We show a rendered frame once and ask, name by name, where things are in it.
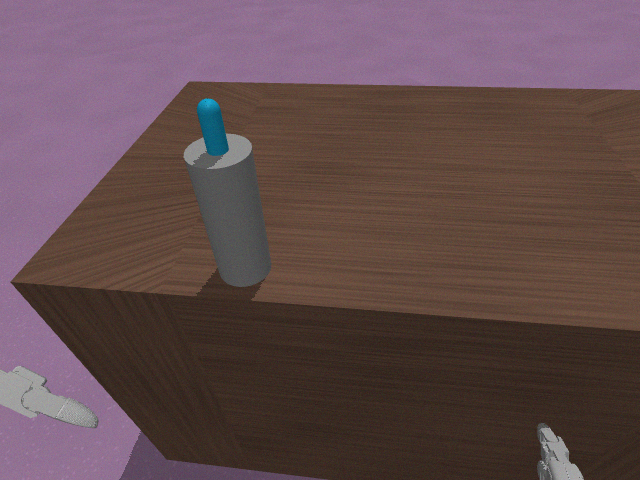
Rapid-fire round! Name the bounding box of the right robot hand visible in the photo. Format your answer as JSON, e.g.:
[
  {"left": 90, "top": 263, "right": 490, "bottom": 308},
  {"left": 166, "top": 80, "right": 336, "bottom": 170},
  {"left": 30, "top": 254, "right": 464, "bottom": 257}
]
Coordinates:
[{"left": 537, "top": 423, "right": 584, "bottom": 480}]

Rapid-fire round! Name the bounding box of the bottle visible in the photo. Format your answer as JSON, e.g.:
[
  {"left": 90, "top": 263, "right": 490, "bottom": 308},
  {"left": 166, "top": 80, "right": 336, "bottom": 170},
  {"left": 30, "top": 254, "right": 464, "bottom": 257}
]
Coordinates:
[{"left": 184, "top": 98, "right": 271, "bottom": 287}]

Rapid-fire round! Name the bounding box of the left robot hand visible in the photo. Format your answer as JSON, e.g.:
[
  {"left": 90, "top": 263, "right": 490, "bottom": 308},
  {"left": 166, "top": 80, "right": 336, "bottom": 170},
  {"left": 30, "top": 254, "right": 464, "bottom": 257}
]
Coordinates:
[{"left": 0, "top": 366, "right": 99, "bottom": 428}]

